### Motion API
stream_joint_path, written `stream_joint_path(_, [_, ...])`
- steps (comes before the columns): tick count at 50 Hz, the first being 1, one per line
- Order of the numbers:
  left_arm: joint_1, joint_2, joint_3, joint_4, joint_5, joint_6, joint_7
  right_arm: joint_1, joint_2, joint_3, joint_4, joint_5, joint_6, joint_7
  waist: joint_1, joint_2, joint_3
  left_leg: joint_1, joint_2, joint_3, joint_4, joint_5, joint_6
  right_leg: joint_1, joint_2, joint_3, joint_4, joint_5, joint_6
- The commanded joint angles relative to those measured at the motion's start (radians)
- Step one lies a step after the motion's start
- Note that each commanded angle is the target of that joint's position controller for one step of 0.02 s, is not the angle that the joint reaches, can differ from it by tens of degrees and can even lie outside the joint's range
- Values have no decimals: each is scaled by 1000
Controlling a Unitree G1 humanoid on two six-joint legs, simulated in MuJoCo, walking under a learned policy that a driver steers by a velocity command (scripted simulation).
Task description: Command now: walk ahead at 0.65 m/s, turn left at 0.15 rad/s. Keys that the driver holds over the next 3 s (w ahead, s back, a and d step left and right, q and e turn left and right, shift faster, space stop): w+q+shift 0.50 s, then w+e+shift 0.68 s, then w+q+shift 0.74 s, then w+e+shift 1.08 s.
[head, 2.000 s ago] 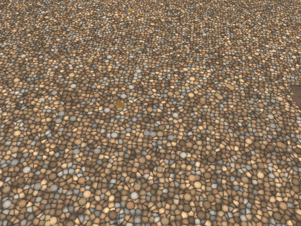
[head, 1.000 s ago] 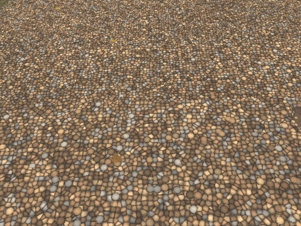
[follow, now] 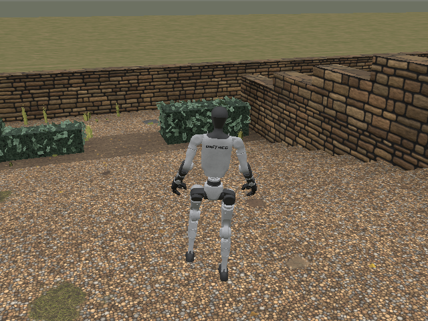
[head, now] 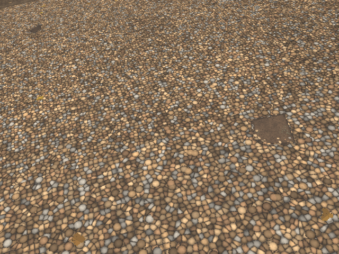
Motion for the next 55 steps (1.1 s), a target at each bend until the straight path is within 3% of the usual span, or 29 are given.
stream_joint_path(1, [60,177,51,-25,10,-28,1,-143,-57,2,-95,12,-23,6,69,-166,101,-310,28,-39,5,59,-7,158,-293,199,-203,-272,-112])
stream_joint_path(5, [48,157,43,-3,18,-44,-6,-96,-52,6,-96,21,-28,15,61,-137,146,-399,4,-105,53,117,-3,187,-313,58,-210,-157,-84])
stream_joint_path(12, [49,156,41,58,11,-45,-15,-175,8,53,-144,23,-46,71,89,-78,231,-295,34,50,-115,162,74,192,-289,-190,-243,119,-43])
stream_joint_path(15, [37,206,50,71,14,-19,-5,-153,-14,50,-173,29,-44,75,43,-135,162,-104,-63,178,-170,25,153,254,-283,-263,-82,870,-21])
stream_joint_path(17, [13,253,58,70,18,5,10,77,-98,14,-150,43,-28,63,-101,-215,1,175,-154,223,-123,-119,209,264,-291,-281,271,1374,-5])
stream_joint_path(18, [-14,258,56,56,12,0,13,317,-186,-28,-98,43,-18,50,-224,-171,-130,553,-180,173,-179,-87,254,85,-261,-277,565,1314,19])
stream_joint_path(19, [11,145,19,49,27,-27,6,444,-242,-44,-58,49,5,24,-225,29,-177,876,-55,-89,-184,-229,293,-253,-164,-229,931,474,60])
stream_joint_path(20, [98,15,-29,-25,-1,-79,-16,391,-293,-49,-88,37,-11,24,-83,305,-313,1109,201,-790,-440,-684,524,-646,63,-42,1304,-314,103])
stream_joint_path(21, [-76,140,-12,-49,-26,-122,-23,429,-182,-24,-100,21,-25,24,-193,117,-343,1108,196,-893,-590,-756,442,-708,13,126,1289,-213,44])
stream_joint_path(22, [-168,149,-9,-96,-54,-139,-25,419,-159,-18,-91,3,-35,21,-173,71,-188,987,186,-813,-626,-659,396,-756,-19,112,1232,-164,24])
stream_joint_path(23, [-179,126,-18,-99,-40,-146,-18,355,-147,-10,-100,2,-43,23,-105,-85,-89,795,157,-719,-627,-534,373,-704,-63,106,1135,-122,20])
stream_joint_path(24, [-163,118,-14,-91,-12,-143,-15,274,-116,0,-124,-4,-46,22,-46,-108,-34,631,116,-631,-622,-431,379,-638,-89,112,1060,-95,27])
stream_joint_path(27, [-38,115,-9,-32,-1,-86,-26,144,-37,30,-153,-6,-41,2,50,-23,69,384,48,-409,-679,-285,377,-560,-162,61,928,-63,73])
stream_joint_path(31, [-204,52,-38,-69,21,-66,-27,184,-33,50,-109,-10,-55,-24,-20,28,158,210,-46,-122,-692,16,296,-507,-163,-63,618,307,112])
stream_joint_path(34, [-340,35,-46,-80,-11,-80,-41,284,-70,48,-59,5,-77,-19,-112,16,177,281,2,-85,-783,-19,267,-412,-108,-110,359,546,73])
stream_joint_path(36, [-378,62,-34,-91,-37,-82,-60,309,-90,45,-28,-3,-71,-19,-120,17,203,478,50,-45,-790,77,240,-498,-77,-101,248,536,37])
stream_joint_path(38, [-406,91,-15,-112,-40,-94,-87,299,-117,38,-18,-10,-55,-29,-104,2,197,633,82,-3,-738,338,187,-533,-29,-108,169,494,1])
stream_joint_path(40, [-281,136,14,-91,-48,-91,-102,283,-156,30,-14,-46,-37,-43,-24,73,69,788,111,34,-576,804,135,-435,50,-156,212,400,-22])
stream_joint_path(41, [-73,185,43,-47,-59,-77,-97,220,-176,21,-34,-83,-23,-51,94,144,-55,729,112,48,-378,1116,125,-191,106,-193,371,293,-27])
stream_joint_path(42, [167,233,64,7,-66,-56,-83,127,-199,15,-67,-90,-12,-57,224,128,-151,606,110,65,-71,1213,101,60,89,-155,445,230,-48])
stream_joint_path(43, [341,271,67,46,-64,-31,-68,123,-132,33,-86,-91,-14,-61,268,-98,-211,363,31,70,396,681,70,323,-7,20,434,44,-115])
stream_joint_path(44, [291,275,64,57,-40,-53,-82,337,42,80,-112,-22,-34,-31,76,-518,-332,-100,-171,-73,802,-463,-20,643,-267,712,204,-450,-370])
stream_joint_path(45, [248,167,51,13,-22,-52,-69,234,-65,75,-133,7,-71,-14,124,-294,-333,-143,-154,-157,753,-352,51,577,-264,913,-16,-552,-310])
stream_joint_path(46, [207,140,45,3,-7,-52,-65,98,-112,63,-165,19,-89,-5,119,-117,-193,-137,-103,-178,659,-295,99,434,-245,801,-15,-442,-248])
stream_joint_path(47, [153,170,54,-5,-5,-54,-75,43,-92,75,-193,2,-104,-6,74,46,-95,-102,-80,-169,579,-285,121,258,-215,754,-33,-353,-246])
stream_joint_path(48, [89,168,54,-21,0,-56,-77,25,-76,78,-199,-23,-110,-15,32,109,-39,-63,-51,-163,468,-265,125,128,-173,675,-32,-230,-243])
stream_joint_path(50, [-13,149,45,-45,1,-48,-63,68,-88,68,-173,-33,-95,-25,-44,46,60,39,-17,-169,298,-249,103,-82,-78,508,-47,-13,-256])
stream_joint_path(53, [14,153,46,-21,-35,-39,-41,-23,-72,76,-234,-70,-86,-34,-31,17,117,55,-13,-111,24,-244,44,-207,-42,446,-58,121,-263])
stream_joint_path(55, [22,172,61,-13,-12,-13,-23,19,-29,79,-205,-63,-99,-13,-4,-26,29,155,-41,-93,61,111,37,-246,-17,376,64,363,-232])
